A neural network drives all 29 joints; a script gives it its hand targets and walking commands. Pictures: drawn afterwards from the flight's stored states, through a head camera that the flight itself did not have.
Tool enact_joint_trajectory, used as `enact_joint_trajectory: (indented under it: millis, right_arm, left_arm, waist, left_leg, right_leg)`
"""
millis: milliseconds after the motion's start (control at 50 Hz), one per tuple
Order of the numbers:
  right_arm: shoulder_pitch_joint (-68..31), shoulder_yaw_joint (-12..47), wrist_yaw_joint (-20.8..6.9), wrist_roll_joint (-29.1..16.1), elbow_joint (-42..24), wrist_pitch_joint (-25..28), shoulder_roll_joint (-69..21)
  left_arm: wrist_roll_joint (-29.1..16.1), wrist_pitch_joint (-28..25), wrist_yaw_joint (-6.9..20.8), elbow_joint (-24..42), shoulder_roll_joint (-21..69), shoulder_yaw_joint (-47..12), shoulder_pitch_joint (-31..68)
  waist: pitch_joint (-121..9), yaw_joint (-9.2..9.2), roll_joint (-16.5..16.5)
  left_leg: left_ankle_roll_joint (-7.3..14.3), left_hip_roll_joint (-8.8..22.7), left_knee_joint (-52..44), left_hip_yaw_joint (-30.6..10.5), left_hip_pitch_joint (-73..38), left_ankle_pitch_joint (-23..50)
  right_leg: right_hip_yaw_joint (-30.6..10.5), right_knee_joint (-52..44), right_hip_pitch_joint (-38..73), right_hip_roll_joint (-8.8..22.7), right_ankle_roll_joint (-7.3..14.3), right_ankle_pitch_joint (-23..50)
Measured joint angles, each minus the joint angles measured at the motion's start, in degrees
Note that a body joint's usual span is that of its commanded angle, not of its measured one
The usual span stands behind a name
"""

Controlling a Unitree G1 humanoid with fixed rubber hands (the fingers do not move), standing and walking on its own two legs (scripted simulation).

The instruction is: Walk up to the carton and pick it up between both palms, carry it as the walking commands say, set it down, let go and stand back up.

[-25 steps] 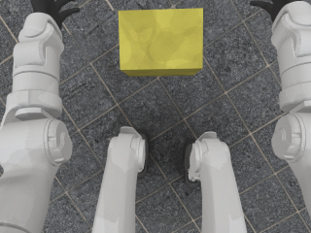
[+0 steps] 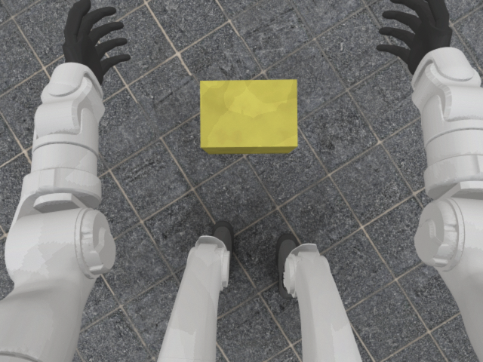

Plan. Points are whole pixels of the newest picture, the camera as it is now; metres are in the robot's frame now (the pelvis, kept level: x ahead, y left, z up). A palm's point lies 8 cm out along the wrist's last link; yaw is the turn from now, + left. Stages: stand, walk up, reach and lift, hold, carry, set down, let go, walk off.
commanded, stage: set down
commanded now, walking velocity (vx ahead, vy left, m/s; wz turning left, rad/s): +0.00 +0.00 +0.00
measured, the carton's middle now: (248, 120) +0.55 +0.04 -0.55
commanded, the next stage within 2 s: let go in 0.12 s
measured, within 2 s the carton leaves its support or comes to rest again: neither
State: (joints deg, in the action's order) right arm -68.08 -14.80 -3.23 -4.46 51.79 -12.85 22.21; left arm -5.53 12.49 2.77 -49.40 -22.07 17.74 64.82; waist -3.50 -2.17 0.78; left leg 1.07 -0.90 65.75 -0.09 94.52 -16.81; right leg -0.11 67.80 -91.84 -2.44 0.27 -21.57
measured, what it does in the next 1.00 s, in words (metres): rises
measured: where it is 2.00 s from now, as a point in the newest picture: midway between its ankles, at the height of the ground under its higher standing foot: (254, 270)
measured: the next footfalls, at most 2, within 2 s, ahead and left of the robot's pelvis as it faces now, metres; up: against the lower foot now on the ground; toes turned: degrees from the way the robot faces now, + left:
none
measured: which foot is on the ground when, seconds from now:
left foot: down 0.00-1.00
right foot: down 0.00-1.00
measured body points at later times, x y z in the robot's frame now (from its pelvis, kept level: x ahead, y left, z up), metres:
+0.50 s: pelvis +0.04 +0.00 +0.08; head +0.30 +0.01 +0.45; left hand +0.42 +0.27 -0.04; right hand +0.45 -0.22 -0.04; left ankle +0.09 +0.11 -0.60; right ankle +0.06 -0.11 -0.60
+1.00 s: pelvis +0.10 +0.00 +0.14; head +0.15 +0.00 +0.58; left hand +0.27 +0.24 +0.06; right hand +0.29 -0.23 +0.06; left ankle +0.09 +0.11 -0.60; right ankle +0.06 -0.11 -0.60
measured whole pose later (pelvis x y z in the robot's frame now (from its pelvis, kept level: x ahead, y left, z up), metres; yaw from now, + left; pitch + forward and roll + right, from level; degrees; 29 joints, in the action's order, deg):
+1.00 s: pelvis +0.10 +0.00 +0.14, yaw +2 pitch +5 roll +0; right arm 9.8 -3.7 -2.6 -0.5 27.1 -1.3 11.5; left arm -0.5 1.9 3.8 -25.1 -11.7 3.4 -11.7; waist 1.3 -0.6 -0.1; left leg 0.7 -1.5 27.8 -1.1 19.3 -13.8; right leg -0.9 27.4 -15.7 -1.6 1.0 -17.0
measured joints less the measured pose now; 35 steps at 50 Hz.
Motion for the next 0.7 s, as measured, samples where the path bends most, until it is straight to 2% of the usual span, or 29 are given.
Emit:
enact_joint_trajectory:
  millis: [180,260,340,440,560,700]
  right_arm:
    - [1.0,-2.65,-1.26,4.65,3.21,1.85,-1.5]
    - [4.46,-3.21,-0.66,6.56,0.15,2.53,-3.0]
    - [15.12,-2.11,0.87,7.85,-8.01,2.88,-5.6]
    - [29.85,1.01,0.94,5.96,-16.29,3.09,-6.38]
    - [40.4,3.35,0.42,4.68,-17.08,5.04,-7.21]
    - [52.3,5.83,0.72,5.38,-17.19,9.01,-10.19]
  left_arm:
    - [4.9,-1.93,0.76,-3.12,2.73,2.52,-0.71]
    - [7.23,-2.46,0.69,-0.53,3.9,2.87,-3.67]
    - [8.78,-2.75,1.46,6.65,4.47,-0.1,-13.75]
    - [6.62,-2.96,2.24,14.44,4.72,-4.19,-27.35]
    - [4.53,-5.05,2.95,15.68,5.47,-6.86,-39.05]
    - [4.62,-8.8,2.49,15.9,7.98,-9.38,-51.39]
  waist:
    - [0.48,-0.09,-0.2]
    - [1.49,0.22,-0.34]
    - [1.62,0.73,-0.67]
    - [1.02,0.52,-0.52]
    - [-0.31,0.32,-0.74]
    - [-0.12,0.64,-0.93]
  left_leg:
    - [-0.14,0.01,-9.0,-0.42,-7.01,3.17]
    - [-0.26,-0.03,-10.95,-0.84,-8.86,3.66]
    - [-0.22,-0.06,-13.97,-1.19,-12.53,4.06]
    - [-0.13,-0.19,-17.48,-0.83,-19.55,3.86]
    - [-0.18,-0.22,-21.49,-0.49,-30.62,3.29]
    - [-0.3,-0.34,-26.84,-0.69,-45.03,3.03]
  right_leg:
    - [0.04,-9.29,7.08,0.03,0.01,3.4]
    - [0.37,-11.47,9.11,0.06,0.08,3.91]
    - [0.58,-14.88,13.02,0.08,0.11,4.45]
    - [0.06,-18.28,19.87,0.24,0.18,4.33]
    - [-0.49,-22.47,30.89,0.32,0.16,4.01]
    - [-0.55,-28.38,45.56,0.46,0.31,4.06]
